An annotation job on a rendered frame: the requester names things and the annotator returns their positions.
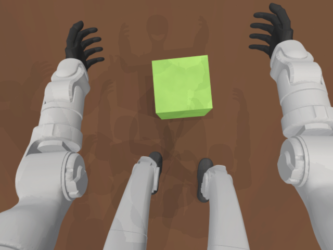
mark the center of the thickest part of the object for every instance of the robot right forearm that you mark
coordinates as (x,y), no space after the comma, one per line
(302,92)

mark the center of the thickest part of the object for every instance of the robot right upper arm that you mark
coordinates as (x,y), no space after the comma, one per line
(306,162)

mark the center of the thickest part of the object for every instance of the left robot foot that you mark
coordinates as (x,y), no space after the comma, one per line
(156,156)

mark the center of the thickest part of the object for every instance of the right robot foot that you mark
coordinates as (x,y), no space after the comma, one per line
(203,166)

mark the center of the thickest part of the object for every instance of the robot right hand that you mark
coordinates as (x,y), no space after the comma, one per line
(280,29)

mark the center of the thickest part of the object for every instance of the robot left hand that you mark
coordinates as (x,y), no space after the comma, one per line
(75,46)

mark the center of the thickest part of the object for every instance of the robot foot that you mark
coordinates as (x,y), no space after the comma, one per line
(203,166)
(156,156)

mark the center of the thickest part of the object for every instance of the robot left upper arm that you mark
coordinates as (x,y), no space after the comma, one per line
(47,184)

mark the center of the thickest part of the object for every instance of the carton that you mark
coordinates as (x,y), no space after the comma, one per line
(182,87)

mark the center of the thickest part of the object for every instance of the robot left forearm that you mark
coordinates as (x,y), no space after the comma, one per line
(59,127)

